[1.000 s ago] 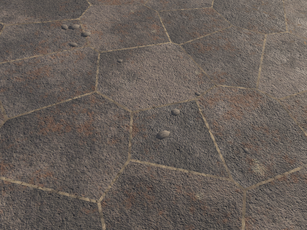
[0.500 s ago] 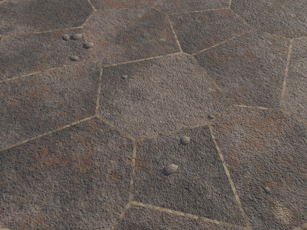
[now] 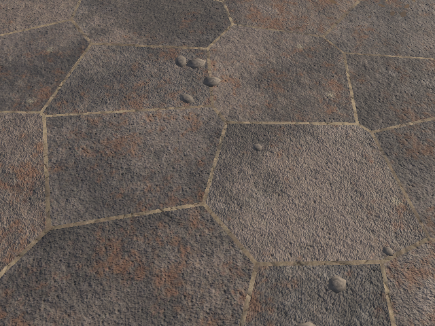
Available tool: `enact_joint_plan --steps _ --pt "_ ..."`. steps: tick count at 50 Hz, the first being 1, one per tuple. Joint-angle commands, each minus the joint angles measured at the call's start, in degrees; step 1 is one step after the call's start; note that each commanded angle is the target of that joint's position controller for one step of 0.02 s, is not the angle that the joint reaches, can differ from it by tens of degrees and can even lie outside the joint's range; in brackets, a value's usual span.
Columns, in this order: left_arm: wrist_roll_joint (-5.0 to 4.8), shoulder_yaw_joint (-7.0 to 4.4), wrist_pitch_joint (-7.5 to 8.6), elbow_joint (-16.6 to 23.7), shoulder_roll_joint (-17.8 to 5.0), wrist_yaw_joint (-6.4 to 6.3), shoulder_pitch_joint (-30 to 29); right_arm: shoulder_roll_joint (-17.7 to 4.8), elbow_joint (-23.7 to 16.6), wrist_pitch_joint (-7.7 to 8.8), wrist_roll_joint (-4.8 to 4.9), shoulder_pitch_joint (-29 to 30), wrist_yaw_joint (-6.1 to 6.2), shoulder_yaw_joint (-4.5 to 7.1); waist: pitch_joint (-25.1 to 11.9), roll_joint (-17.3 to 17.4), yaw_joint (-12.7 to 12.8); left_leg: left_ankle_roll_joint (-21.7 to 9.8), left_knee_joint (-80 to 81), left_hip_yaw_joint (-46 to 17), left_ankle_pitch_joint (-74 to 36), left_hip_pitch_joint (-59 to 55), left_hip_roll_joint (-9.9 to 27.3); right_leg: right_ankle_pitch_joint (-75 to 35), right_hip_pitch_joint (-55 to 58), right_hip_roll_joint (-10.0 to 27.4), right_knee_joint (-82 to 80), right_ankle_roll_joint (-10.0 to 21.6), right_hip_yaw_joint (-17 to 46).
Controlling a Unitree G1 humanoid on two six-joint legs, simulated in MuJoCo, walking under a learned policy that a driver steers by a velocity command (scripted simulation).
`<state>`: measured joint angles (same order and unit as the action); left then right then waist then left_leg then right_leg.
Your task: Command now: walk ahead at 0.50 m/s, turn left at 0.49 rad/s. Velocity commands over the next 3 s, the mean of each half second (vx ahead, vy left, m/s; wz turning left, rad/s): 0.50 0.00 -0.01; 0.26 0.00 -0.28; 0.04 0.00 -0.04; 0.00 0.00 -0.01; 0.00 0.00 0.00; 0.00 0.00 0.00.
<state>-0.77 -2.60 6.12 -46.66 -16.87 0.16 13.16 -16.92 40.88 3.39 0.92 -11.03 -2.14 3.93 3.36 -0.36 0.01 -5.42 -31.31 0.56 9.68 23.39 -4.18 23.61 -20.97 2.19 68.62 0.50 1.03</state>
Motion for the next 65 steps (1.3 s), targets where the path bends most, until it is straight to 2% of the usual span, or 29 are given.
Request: enact_joint_plan --steps 1,4,9,12,16,19,21,22,23,24,25,26,27,31,35,39,41,43,44,45,46,47,48,51,56,58,59,61,65 --pt "0.95 -1.96 1.31 5.5 -7.4 -0.05 -1.3 -5.8 -4.1 0.52 -0.84 -2.4 0.71 1.41 -7.0 2.3 0.3 -11.2 16.9 -22.1 -10.0 -17.6 15.1 -5.4 -16.1 4.9 -2.8 -0.2 3.6" --pt "1.46 -1.57 -0.42 5.4 -5.1 -0.20 -0.1 -6.8 -3.6 1.09 -0.67 -3.0 1.40 1.61 -6.0 3.0 1.1 -11.6 19.4 -15.8 -18.6 -12.1 13.5 -10.6 -14.1 5.0 -8.9 -2.8 1.6" --pt "0.76 -0.59 -0.24 7.1 -2.9 0.33 -8.5 -7.4 -1.4 1.18 -0.54 -6.2 2.37 1.38 -3.5 4.4 -2.7 -7.3 20.6 -8.0 -15.5 -12.8 10.5 -29.8 -13.4 3.6 -28.7 -3.2 -0.2" --pt "-0.12 -0.32 0.11 8.4 -2.9 1.21 -12.9 -8.1 0.4 1.41 -0.67 -8.7 2.23 1.35 -1.4 4.4 -5.1 -6.7 21.6 -8.1 -10.5 -16.6 13.1 -34.4 -13.9 2.8 -34.4 -1.6 -0.7" --pt "-0.40 -0.33 0.42 10.4 -3.5 2.85 -15.6 -8.6 2.6 0.62 -0.75 -10.4 2.42 1.68 0.4 3.5 -5.5 -5.9 18.2 -7.4 -17.3 -27.9 17.4 -26.2 -20.4 1.7 -37.6 1.8 -0.2" --pt "-0.23 -1.10 0.26 10.1 -5.1 3.55 -10.6 -9.8 2.3 -0.21 -0.89 -8.3 3.12 2.09 -3.5 5.1 -2.1 -3.7 10.5 -4.2 -39.4 -30.8 17.4 -18.5 -12.8 -2.1 -37.9 4.6 -2.9" --pt "0.14 -3.38 -0.17 7.2 -9.2 2.88 2.7 -9.7 1.2 -0.92 -1.04 -6.3 3.76 1.74 -12.1 3.8 5.1 -0.7 -8.3 0.1 -49.2 -24.9 13.6 -21.7 7.7 -4.6 -39.4 7.9 -3.3" --pt "0.25 -4.64 -0.60 6.5 -14.2 2.31 10.5 -7.1 -0.4 -0.33 -2.55 -9.0 4.08 0.59 -19.2 -4.9 6.2 2.1 -27.5 2.4 -28.2 -9.7 9.5 -25.7 25.9 6.8 -37.8 13.4 13.2" --pt "-0.25 -4.57 -0.45 5.9 -14.8 2.65 11.7 -1.5 -0.9 1.25 -2.53 -14.8 2.83 -1.15 -24.3 -16.5 2.4 5.3 -43.3 -2.5 21.6 12.6 -1.5 -13.5 42.5 16.7 -45.6 22.5 42.0" --pt "-0.89 -3.49 -0.76 6.1 -9.7 2.33 12.3 -6.7 -1.2 2.83 -0.66 -9.2 1.87 -0.46 -21.8 -9.4 6.1 4.3 -47.0 -8.7 21.1 19.3 1.7 -3.8 42.7 15.4 -49.7 19.9 42.4" --pt "-0.46 -3.14 -1.06 7.0 -8.6 1.88 8.5 -8.0 -3.3 3.84 0.84 -3.1 1.32 -0.14 -13.4 -5.8 6.2 3.7 -45.3 -7.8 15.7 22.5 4.3 -5.3 35.2 13.9 -51.1 17.8 35.0" --pt "-0.01 -2.92 -1.30 8.0 -8.3 1.74 5.5 -7.5 -4.0 4.42 0.03 -0.4 1.44 -0.33 -8.9 0.1 4.6 3.6 -41.2 -6.9 12.3 21.0 6.3 -10.9 27.0 12.0 -52.1 16.8 30.1" --pt "0.31 -2.65 -1.43 8.8 -7.6 1.58 3.2 -7.6 -4.2 4.48 -1.23 0.1 1.69 0.04 -6.3 1.7 2.5 4.3 -36.8 -6.6 10.1 18.1 7.7 -17.4 20.5 10.3 -53.1 16.5 26.6" --pt "0.76 -2.76 -1.68 9.9 -8.2 0.54 0.2 -5.6 -4.6 2.43 -2.20 -2.6 2.63 0.00 -4.5 -1.7 -1.5 8.4 -27.2 -4.1 9.0 11.1 8.0 -46.4 8.6 6.7 -53.5 16.7 16.7" --pt "-0.15 -3.03 -3.16 8.0 -8.8 -0.94 2.2 -2.8 -4.5 1.84 -2.05 1.8 2.78 -1.08 -7.6 -3.8 0.9 9.8 -10.8 -1.4 -8.5 3.7 4.6 -51.3 5.1 1.3 -50.5 11.4 7.9" --pt "-0.12 -2.46 -4.50 6.0 -7.6 -1.67 5.3 -3.5 -5.7 2.25 -1.55 7.2 1.62 -0.79 -8.1 -5.0 3.5 8.2 -1.0 -3.0 -15.2 2.1 3.4 -41.8 10.5 3.2 -47.3 9.5 11.5" --pt "0.40 -2.26 -4.68 5.8 -7.2 -1.73 4.8 -5.1 -5.6 2.73 -2.06 6.4 1.31 -0.02 -8.1 -5.3 2.6 6.2 1.9 -4.0 -12.6 1.6 3.7 -41.1 14.0 5.1 -43.3 8.9 14.6" --pt "0.51 -1.77 -4.60 6.1 -5.8 -1.64 2.9 -5.5 -4.4 3.53 -2.89 2.3 1.40 0.39 -8.7 -4.4 -0.4 3.5 8.9 -3.5 -21.2 -5.7 4.6 -40.3 14.0 2.7 -36.8 6.7 14.4" --pt "1.46 -1.15 -4.14 7.1 -4.1 -1.47 3.5 -8.0 -4.7 3.87 -3.82 -0.2 1.85 0.68 -13.1 -0.5 -0.6 0.7 6.3 -8.9 -41.0 -15.8 11.2 -32.3 10.1 -0.8 -29.7 4.5 12.8" --pt "1.30 -0.31 -3.68 5.6 -1.8 -1.29 12.4 -8.8 -4.5 3.12 -4.66 -1.8 2.16 0.66 -19.9 10.3 1.9 -9.7 2.0 -20.5 -58.3 -30.7 22.6 -8.0 -0.2 -6.0 -17.1 0.5 10.2" --pt "1.11 -0.30 -4.17 4.9 -4.3 -0.99 13.1 -3.6 -3.4 2.06 -3.12 -4.4 2.04 -0.34 -24.4 14.0 0.0 -14.1 3.9 -28.1 -53.9 -32.1 27.3 16.0 -3.6 -5.7 -10.2 -2.1 8.7" --pt "0.49 -1.20 -5.15 5.3 -7.2 -0.86 10.1 -2.3 -3.2 1.34 -1.67 -3.3 1.66 -1.02 -20.3 8.9 -0.4 -12.6 6.0 -28.4 -38.5 -27.8 25.6 17.4 -5.8 -3.7 -7.7 -3.2 9.2" --pt "0.24 -1.36 -6.52 5.4 -6.7 -1.24 6.7 -2.8 -3.2 0.48 -1.54 -1.0 1.51 -0.97 -16.3 5.6 -0.3 -9.9 8.2 -27.0 -24.0 -23.3 23.2 15.0 -7.2 -2.4 -6.3 -4.2 7.8" --pt "0.63 -1.28 -9.34 4.8 -4.6 -1.95 5.3 -4.6 -4.0 -1.22 -2.38 7.6 1.41 -0.74 -7.0 8.1 2.3 -5.1 15.3 -18.2 -1.6 -5.6 16.2 7.3 -0.4 -0.4 -17.6 -5.2 3.9" --pt "1.57 -0.88 -8.13 1.8 -1.8 -1.55 7.1 -3.1 -2.2 -2.11 -1.55 6.5 2.16 -1.00 -9.0 8.1 2.6 -3.2 13.7 -11.4 8.6 -2.5 12.2 -11.3 12.8 -2.0 -37.7 -2.6 -0.5" --pt "2.84 -0.94 -7.85 3.6 -3.9 -1.72 4.0 -1.6 -0.8 -1.84 -1.90 4.2 2.01 -1.63 -6.3 4.6 1.4 1.7 12.1 -10.1 18.1 0.0 9.9 -12.6 12.9 2.3 -42.4 0.0 4.5" --pt "2.19 -1.76 -7.80 3.2 -7.0 -1.93 2.9 -2.3 -1.0 -1.73 -2.11 3.0 1.85 -1.24 -3.6 -0.9 -1.1 3.5 11.1 -6.7 17.2 -1.6 6.7 -3.4 6.4 2.8 -42.4 2.1 5.4" --pt "2.18 -1.01 -6.71 2.6 -3.5 -1.82 1.8 -1.9 -0.8 -1.55 -2.05 5.0 2.11 -1.18 -2.2 -3.2 -0.4 4.4 6.4 -4.8 9.5 -8.6 5.6 3.5 -1.0 1.9 -45.6 1.6 5.5" --pt "1.65 -0.74 -4.69 1.8 -2.9 -1.78 2.4 -1.3 1.0 -1.69 -1.71 3.0 2.64 -1.03 -3.8 -2.8 -0.5 3.0 3.5 -4.4 -1.1 -10.8 5.7 -6.7 1.7 1.4 -43.9 -0.1 4.7"
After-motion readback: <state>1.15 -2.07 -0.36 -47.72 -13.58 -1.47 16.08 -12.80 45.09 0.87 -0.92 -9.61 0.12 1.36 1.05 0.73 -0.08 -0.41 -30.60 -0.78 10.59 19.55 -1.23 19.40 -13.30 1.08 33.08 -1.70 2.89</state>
